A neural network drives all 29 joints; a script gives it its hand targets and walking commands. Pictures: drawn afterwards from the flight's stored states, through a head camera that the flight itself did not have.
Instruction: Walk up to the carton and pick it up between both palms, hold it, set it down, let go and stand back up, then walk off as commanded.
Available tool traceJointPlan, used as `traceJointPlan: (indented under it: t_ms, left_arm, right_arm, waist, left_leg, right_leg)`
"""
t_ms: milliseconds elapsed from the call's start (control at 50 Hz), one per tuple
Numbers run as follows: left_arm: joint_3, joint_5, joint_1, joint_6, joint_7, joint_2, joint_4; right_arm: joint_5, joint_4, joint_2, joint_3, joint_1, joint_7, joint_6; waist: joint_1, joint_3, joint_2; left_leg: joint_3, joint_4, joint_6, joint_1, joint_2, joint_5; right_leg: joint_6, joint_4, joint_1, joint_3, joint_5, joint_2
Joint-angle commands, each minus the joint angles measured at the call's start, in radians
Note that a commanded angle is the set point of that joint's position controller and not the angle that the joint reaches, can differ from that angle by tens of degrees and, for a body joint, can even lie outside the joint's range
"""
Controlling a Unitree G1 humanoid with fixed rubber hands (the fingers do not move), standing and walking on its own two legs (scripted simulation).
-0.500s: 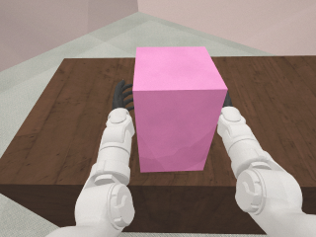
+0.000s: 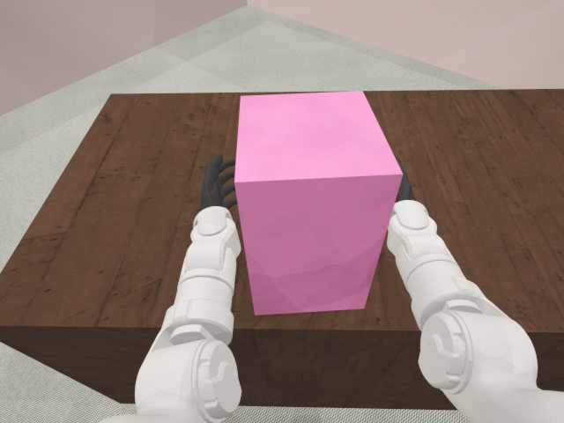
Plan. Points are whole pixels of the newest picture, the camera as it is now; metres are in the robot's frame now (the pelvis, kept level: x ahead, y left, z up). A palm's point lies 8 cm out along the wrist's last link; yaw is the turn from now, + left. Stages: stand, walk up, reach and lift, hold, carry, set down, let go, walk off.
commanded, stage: set down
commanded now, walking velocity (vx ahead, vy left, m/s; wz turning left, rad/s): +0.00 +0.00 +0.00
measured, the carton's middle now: (306, 208) +0.42 +0.03 +0.06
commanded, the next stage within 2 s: none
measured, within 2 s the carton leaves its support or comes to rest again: rests again in 1.46 s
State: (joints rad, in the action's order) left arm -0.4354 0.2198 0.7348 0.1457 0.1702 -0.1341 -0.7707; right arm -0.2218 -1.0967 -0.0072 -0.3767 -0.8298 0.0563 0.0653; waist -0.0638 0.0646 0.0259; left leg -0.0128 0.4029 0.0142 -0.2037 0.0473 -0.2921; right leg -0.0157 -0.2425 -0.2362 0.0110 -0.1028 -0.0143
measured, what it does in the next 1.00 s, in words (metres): stands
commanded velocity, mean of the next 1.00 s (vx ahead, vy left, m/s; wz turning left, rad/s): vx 0.00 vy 0.00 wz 0.00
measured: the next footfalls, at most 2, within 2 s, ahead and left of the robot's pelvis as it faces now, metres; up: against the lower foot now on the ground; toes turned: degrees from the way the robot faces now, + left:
none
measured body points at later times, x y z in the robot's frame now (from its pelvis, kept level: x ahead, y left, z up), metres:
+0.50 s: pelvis +0.00 +0.00 +0.00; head +0.03 +0.01 +0.45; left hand +0.40 +0.17 +0.07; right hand +0.43 -0.11 +0.07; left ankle -0.06 +0.11 -0.75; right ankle +0.01 -0.14 -0.75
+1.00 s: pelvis +0.00 +0.00 +0.00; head +0.03 +0.01 +0.45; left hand +0.40 +0.17 +0.06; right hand +0.43 -0.11 +0.06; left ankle -0.06 +0.11 -0.75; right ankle +0.01 -0.14 -0.75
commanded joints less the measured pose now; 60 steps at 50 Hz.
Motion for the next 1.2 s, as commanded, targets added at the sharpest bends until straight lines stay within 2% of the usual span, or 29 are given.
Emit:
traceJointPlan:
  t_ms: [0, 100, 140, 180, 200, 300, 320, 340, 360, 420, 480, 660, 680, 720, 820, 840, 900, 1000, 1060, 1120, 1140, 1180]
  left_arm:
    - [0.212, 0.123, 0.676, -0.089, -0.123, -0.474, 0.007]
    - [0.207, 0.134, 0.656, -0.098, -0.125, -0.470, 0.004]
    - [0.205, 0.142, 0.645, -0.104, -0.127, -0.469, 0.004]
    - [0.207, 0.140, 0.641, -0.110, -0.127, -0.476, -0.001]
    - [0.195, 0.147, 0.616, -0.112, -0.129, -0.464, -0.010]
    - [0.197, 0.151, 0.627, -0.133, -0.132, -0.467, 0.002]
    - [0.191, 0.153, 0.609, -0.133, -0.133, -0.456, -0.013]
    - [0.185, 0.163, 0.595, -0.134, -0.132, -0.459, -0.018]
    - [0.178, 0.162, 0.585, -0.136, -0.136, -0.449, -0.028]
    - [0.166, 0.172, 0.590, -0.142, -0.140, -0.448, -0.023]
    - [0.155, 0.179, 0.569, -0.143, -0.140, -0.443, -0.023]
    - [0.136, 0.192, 0.538, -0.148, -0.144, -0.431, -0.021]
    - [0.117, 0.201, 0.525, -0.144, -0.146, -0.425, -0.038]
    - [0.118, 0.204, 0.520, -0.143, -0.147, -0.426, -0.030]
    - [0.103, 0.210, 0.505, -0.153, -0.150, -0.413, -0.032]
    - [0.102, 0.213, 0.502, -0.152, -0.153, -0.409, -0.037]
    - [0.102, 0.209, 0.507, -0.155, -0.153, -0.405, -0.036]
    - [0.070, 0.211, 0.475, -0.151, -0.147, -0.323, -0.045]
    - [0.065, 0.219, 0.474, -0.156, -0.146, -0.343, -0.015]
    - [0.044, 0.228, 0.471, -0.156, -0.140, -0.326, -0.004]
    - [0.046, 0.226, 0.470, -0.157, -0.141, -0.332, -0.004]
    - [0.036, 0.224, 0.462, -0.157, -0.136, -0.295, -0.011]
  right_arm:
    - [-0.058, 0.195, 0.511, 0.111, -0.703, -0.181, 0.120]
    - [-0.084, 0.164, 0.502, 0.086, -0.663, -0.183, 0.129]
    - [-0.093, 0.164, 0.506, 0.083, -0.653, -0.185, 0.134]
    - [-0.099, 0.174, 0.504, 0.078, -0.655, -0.187, 0.145]
    - [-0.098, 0.179, 0.502, 0.084, -0.648, -0.187, 0.148]
    - [-0.119, 0.165, 0.503, 0.068, -0.640, -0.184, 0.165]
    - [-0.122, 0.154, 0.498, 0.064, -0.621, -0.184, 0.167]
    - [-0.124, 0.164, 0.501, 0.068, -0.621, -0.186, 0.170]
    - [-0.129, 0.164, 0.501, 0.070, -0.617, -0.184, 0.172]
    - [-0.150, 0.149, 0.493, 0.042, -0.610, -0.184, 0.172]
    - [-0.149, 0.152, 0.493, 0.042, -0.596, -0.188, 0.176]
    - [-0.177, 0.134, 0.480, 0.011, -0.556, -0.191, 0.177]
    - [-0.172, 0.143, 0.479, 0.018, -0.562, -0.193, 0.177]
    - [-0.181, 0.125, 0.483, 0.006, -0.541, -0.192, 0.171]
    - [-0.183, 0.140, 0.486, 0.013, -0.534, -0.194, 0.175]
    - [-0.189, 0.136, 0.483, 0.007, -0.527, -0.192, 0.174]
    - [-0.188, 0.151, 0.482, -0.001, -0.526, -0.195, 0.177]
    - [-0.185, 0.136, 0.373, -0.035, -0.500, -0.188, 0.169]
    - [-0.194, 0.132, 0.390, -0.046, -0.489, -0.188, 0.163]
    - [-0.197, 0.138, 0.384, -0.052, -0.480, -0.189, 0.159]
    - [-0.203, 0.142, 0.383, -0.066, -0.481, -0.188, 0.161]
    - [-0.192, 0.149, 0.356, -0.055, -0.475, -0.186, 0.158]
  waist:
    - [-0.020, 0.580, -0.028]
    - [-0.006, 0.553, -0.022]
    - [-0.014, 0.550, -0.013]
    - [-0.006, 0.555, -0.014]
    - [-0.014, 0.548, -0.019]
    - [-0.008, 0.546, -0.006]
    - [-0.005, 0.534, -0.020]
    - [-0.012, 0.538, -0.011]
    - [-0.011, 0.523, -0.032]
    - [-0.001, 0.504, -0.022]
    - [-0.013, 0.486, -0.022]
    - [-0.005, 0.451, -0.017]
    - [-0.023, 0.429, -0.027]
    - [-0.012, 0.407, -0.023]
    - [-0.023, 0.409, -0.038]
    - [-0.011, 0.395, -0.041]
    - [-0.011, 0.412, -0.030]
    - [-0.013, 0.381, -0.031]
    - [-0.011, 0.354, -0.034]
    - [-0.026, 0.339, -0.030]
    - [-0.015, 0.344, -0.035]
    - [-0.030, 0.346, -0.047]
  left_leg:
    - [-0.071, -0.007, 0.085, -0.023, -0.029, 0.675]
    - [-0.075, -0.009, 0.087, -0.024, -0.026, 0.673]
    - [-0.078, -0.009, 0.089, -0.038, -0.028, 0.674]
    - [-0.074, -0.006, 0.090, -0.029, -0.022, 0.684]
    - [-0.080, -0.003, 0.088, -0.037, -0.024, 0.696]
    - [-0.085, -0.010, 0.088, -0.057, -0.026, 0.672]
    - [-0.086, -0.010, 0.084, -0.057, -0.023, 0.671]
    - [-0.090, -0.011, 0.084, -0.061, -0.027, 0.667]
    - [-0.091, -0.013, 0.079, -0.071, -0.027, 0.656]
    - [-0.089, -0.020, 0.077, -0.075, -0.027, 0.632]
    - [-0.092, -0.019, 0.077, -0.069, -0.025, 0.644]
    - [-0.094, -0.027, 0.071, -0.072, -0.025, 0.620]
    - [-0.100, -0.032, 0.068, -0.087, -0.028, 0.606]
    - [-0.100, -0.035, 0.068, -0.092, -0.030, 0.601]
    - [-0.103, -0.042, 0.057, -0.115, -0.032, 0.579]
    - [-0.101, -0.044, 0.055, -0.115, -0.031, 0.572]
    - [-0.100, -0.044, 0.056, -0.110, -0.030, 0.568]
    - [-0.103, -0.048, 0.054, -0.116, -0.035, 0.567]
    - [-0.098, -0.052, 0.049, -0.107, -0.036, 0.565]
    - [-0.102, -0.055, 0.047, -0.100, -0.038, 0.562]
    - [-0.099, -0.053, 0.048, -0.094, -0.038, 0.565]
    - [-0.105, -0.054, 0.043, -0.115, -0.042, 0.551]
  right_leg:
    - [0.023, -0.100, 0.353, 0.070, 0.416, -0.031]
    - [0.028, -0.094, 0.339, 0.074, 0.399, -0.030]
    - [0.027, -0.104, 0.347, 0.074, 0.406, -0.029]
    - [0.031, -0.100, 0.337, 0.077, 0.402, -0.033]
    - [0.031, -0.098, 0.342, 0.075, 0.413, -0.032]
    - [0.025, -0.111, 0.350, 0.081, 0.408, -0.030]
    - [0.030, -0.102, 0.354, 0.077, 0.409, -0.030]
    - [0.029, -0.106, 0.350, 0.077, 0.404, -0.029]
    - [0.027, -0.104, 0.361, 0.074, 0.410, -0.028]
    - [0.021, -0.112, 0.348, 0.082, 0.382, -0.026]
    - [0.023, -0.107, 0.336, 0.083, 0.371, -0.030]
    - [0.024, -0.103, 0.321, 0.086, 0.327, -0.031]
    - [0.025, -0.096, 0.336, 0.081, 0.326, -0.028]
    - [0.024, -0.103, 0.341, 0.083, 0.325, -0.029]
    - [0.018, -0.110, 0.354, 0.077, 0.337, -0.025]
    - [0.017, -0.109, 0.356, 0.077, 0.333, -0.023]
    - [0.017, -0.107, 0.345, 0.080, 0.320, -0.024]
    - [0.018, -0.107, 0.349, 0.074, 0.310, -0.027]
    - [0.014, -0.106, 0.335, 0.075, 0.289, -0.027]
    - [0.015, -0.097, 0.334, 0.073, 0.270, -0.029]
    - [0.014, -0.100, 0.325, 0.077, 0.268, -0.030]
    - [0.015, -0.099, 0.346, 0.066, 0.282, -0.027]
